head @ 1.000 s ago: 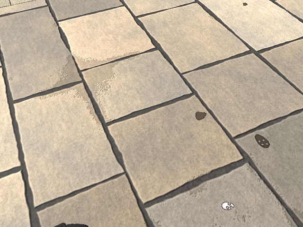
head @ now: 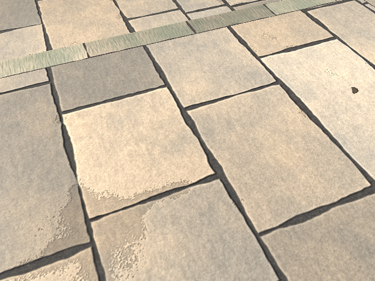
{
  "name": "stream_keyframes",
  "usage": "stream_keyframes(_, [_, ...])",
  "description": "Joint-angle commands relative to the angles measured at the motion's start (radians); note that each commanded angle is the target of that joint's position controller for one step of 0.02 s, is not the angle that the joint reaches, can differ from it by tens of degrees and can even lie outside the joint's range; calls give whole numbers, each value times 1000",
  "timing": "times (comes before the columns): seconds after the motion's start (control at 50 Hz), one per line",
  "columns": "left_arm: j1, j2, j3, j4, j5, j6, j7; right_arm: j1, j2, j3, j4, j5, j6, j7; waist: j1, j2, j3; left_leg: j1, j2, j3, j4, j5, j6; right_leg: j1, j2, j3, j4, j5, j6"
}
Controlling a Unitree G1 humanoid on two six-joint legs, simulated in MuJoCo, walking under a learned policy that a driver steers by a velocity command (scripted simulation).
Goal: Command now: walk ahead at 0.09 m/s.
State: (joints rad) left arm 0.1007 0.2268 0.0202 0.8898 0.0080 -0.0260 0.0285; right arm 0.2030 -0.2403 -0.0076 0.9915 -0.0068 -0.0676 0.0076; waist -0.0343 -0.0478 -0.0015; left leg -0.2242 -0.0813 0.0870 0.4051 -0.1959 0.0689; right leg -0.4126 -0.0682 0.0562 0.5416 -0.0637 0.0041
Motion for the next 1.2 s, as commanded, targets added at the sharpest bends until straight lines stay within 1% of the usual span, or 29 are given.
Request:
stream_keyframes(0.02, [55, 176, 46, -23, 17, -5, 9, 75, -85, -13, -16, -5, -6, -9, -7, -2, -78, -113, 136, -104, 23, 16, 28, 280, -81, 65, -89, 358, -66])
stream_keyframes(0.04, [34, 181, 48, -18, 8, 4, 11, 164, -65, -11, 8, -9, -3, -11, -56, -110, -94, -136, 80, -60, 33, -135, -6, 294, -119, 103, -90, 294, -126])
stream_keyframes(0.1, [-8, 90, 31, -13, 0, 5, -6, 49, -92, -16, 3, -4, 36, -32, -11, -53, -28, -57, 91, -45, 24, -93, -28, 140, -39, 72, -135, -45, -76])
stream_keyframes(0.18, [34, 176, 65, 0, -11, -2, 23, -34, -150, -34, -47, 15, 47, -33, 31, -17, -49, -150, 98, -88, 91, 49, -1, 256, -34, 22, -54, 108, -82])
stream_keyframes(0.22, [122, 195, 81, 18, -9, 7, 45, -56, -131, -42, -83, 24, 52, -33, 59, -60, -100, -238, 77, -79, 234, 46, -13, 350, -133, 94, -65, 240, -148])
stream_keyframes(0.26, [157, 197, 85, 10, -1, 13, 66, -60, -106, -50, -113, 22, 69, -30, 87, -174, -150, -356, 57, -53, 551, -360, -58, 412, -349, 269, -135, 429, -282])
stream_keyframes(0.28, [168, 190, 84, -9, 3, 4, 69, -58, -124, -62, -123, 28, 80, -24, 103, -120, -179, -412, 114, -106, 738, -446, -64, 409, -410, 316, -205, 196, -314])
stream_keyframes(0.32, [20, 213, 93, -50, -36, -19, 61, -53, -112, -70, -155, 46, 94, -8, 32, -93, -101, -406, 217, -135, 661, -335, -37, 263, -360, 276, -342, -499, -199])
stream_keyframes(0.42, [-110, 232, 110, -75, -32, -43, 19, 99, -96, -91, -115, 25, 90, 5, -64, -110, -58, -39, 147, 63, 424, -211, -20, 35, -211, -79, -374, -537, -83])
stream_keyframes(0.46, [-171, 199, 99, -95, -34, -39, 5, 227, -76, -97, -69, 29, 90, 2, -126, -20, -16, 77, 110, 142, 277, -141, -5, -29, -191, -165, -230, -606, -59])
stream_keyframes(0.48, [-171, 148, 85, -99, -21, -33, -1, 318, -80, -108, -23, 28, 84, 1, -148, 107, -1, 154, 60, 160, 208, -174, 17, -79, -148, -217, -26, -603, -45])
stream_keyframes(0.5, [-128, 131, 74, -74, 89, -2, -24, 421, -84, -95, -18, -40, 86, 31, -203, 312, 34, 260, 90, -33, 98, -354, 64, -271, -58, -294, 432, -673, -43])
stream_keyframes(0.52, [-233, -46, 14, -119, 109, 9, -33, 401, -94, -63, -45, -39, 63, 39, -174, 394, 129, 159, 235, -382, 124, -493, 100, -590, 20, -181, 806, -609, -34])
stream_keyframes(0.54, [-300, -56, 1, -264, 84, -9, -51, 273, -175, -70, -126, -14, 58, 26, -97, 448, 86, 135, 387, -931, -320, -707, 226, -739, 45, -35, 819, -487, -4])
stream_keyframes(0.56, [-293, 38, 13, -276, 81, -36, -61, 189, -240, -96, -169, -26, 49, 8, -30, 275, 131, 120, 479, -1049, -389, -854, 276, -781, -22, -6, 834, -351, 9])
stream_keyframes(0.58, [-241, 134, 37, -231, 80, -56, -66, 149, -252, -107, -199, -31, 37, 0, -14, 116, 103, 121, 440, -920, -346, -739, 261, -686, -40, -2, 763, -221, 21])
stream_keyframes(0.62, [-130, 166, 52, -150, 74, -45, -75, 173, -213, -99, -182, -20, 9, -8, 2, 63, 76, 106, 331, -618, -307, -465, 194, -517, -69, -36, 608, -94, 37])
stream_keyframes(0.7, [-198, 101, 40, -160, 25, 2, -88, 358, -108, -77, -100, 4, -35, 3, -55, 91, 101, 322, 251, -327, -332, -36, 110, -524, -35, -117, 458, 21, -9])
stream_keyframes(0.82, [-313, 43, 13, -205, 5, -3, -109, 389, -61, -55, -73, -20, -51, -9, -61, 122, 171, 349, 246, -46, -407, 375, 26, -410, 72, -192, 223, 69, -93])
stream_keyframes(0.9, [-171, 91, 17, -180, 13, -2, -90, 356, -132, -58, -54, -34, -50, -47, 38, 203, 34, 449, 284, 76, -167, 1354, -48, -110, 195, -307, 149, 16, -182])
stream_keyframes(0.94, [160, 173, 50, -86, 2, -4, -82, 294, -195, -79, -69, -56, -21, -68, 195, 240, -111, 442, 303, 79, 259, 1524, -60, 154, 249, -287, 150, -102, -221])
stream_keyframes(0.96, [378, 213, 75, -24, -1, -7, -73, 216, -236, -93, -93, -50, -12, -66, 313, 219, -157, 284, 292, 76, 597, 1418, -55, 378, 223, -206, 67, -163, -262])
stream_keyframes(0.98, [459, 252, 98, 7, 2, -1, -59, 121, -162, -78, -128, -46, -28, -49, 321, 64, -141, -49, 153, 45, 998, 561, -36, 575, 90, 23, 68, -297, -315])
stream_keyframes(1.0, [316, 296, 105, -16, 15, 10, -59, 125, -44, -50, -221, -16, -55, -20, 146, -200, -134, -557, -48, -85, 1316, -249, -86, 748, -131, 680, -125, -409, -499])
stream_keyframes(1.02, [274, 276, 109, -29, 1, 3, -60, 74, -86, -38, -264, -21, -78, -15, 148, -57, -125, -638, 29, -238, 1280, -159, -44, 710, -172, 815, -280, -474, -502])
stream_keyframes(1.06, [263, 165, 87, -12, 15, -12, -47, 35, -110, -34, -272, -31, -96, -5, 68, 164, 31, -561, 119, -229, 1088, -84, -30, 431, -132, 648, -355, -391, -421])
stream_keyframes(1.08, [236, 156, 79, -16, 16, -23, -38, 14, -103, -29, -283, -53, -80, -5, 25, 188, 72, -507, 144, -223, 1034, -102, -50, 300, -81, 556, -357, -302, -390])
stream_keyframes(1.14, [229, 171, 67, -29, -8, -60, -33, -37, -79, -7, -341, -77, -21, 3, -25, 137, 145, -446, 203, -156, 832, -118, -109, 38, 15, 398, -407, -201, -364])
stream_keyframes(1.2, [279, 191, 74, -45, -8, -73, -34, -237, -62, 14, -427, -54, -17, 22, 42, 84, 179, -306, 184, -76, 479, 133, -137, -80, 101, 294, -436, 42, -306])
